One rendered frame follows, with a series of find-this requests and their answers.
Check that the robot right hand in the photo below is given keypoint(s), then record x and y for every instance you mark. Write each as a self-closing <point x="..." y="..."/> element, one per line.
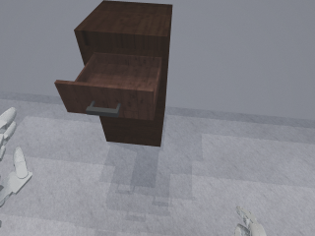
<point x="250" y="220"/>

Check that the cabinet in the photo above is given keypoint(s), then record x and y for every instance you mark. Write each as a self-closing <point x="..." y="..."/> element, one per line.
<point x="130" y="28"/>

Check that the handle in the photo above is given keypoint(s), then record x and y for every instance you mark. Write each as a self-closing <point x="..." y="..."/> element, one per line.
<point x="101" y="111"/>

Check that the robot left hand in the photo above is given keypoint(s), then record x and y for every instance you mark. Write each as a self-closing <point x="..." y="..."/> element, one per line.
<point x="15" y="181"/>

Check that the drawer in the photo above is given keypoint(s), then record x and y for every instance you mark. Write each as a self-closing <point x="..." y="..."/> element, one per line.
<point x="109" y="79"/>

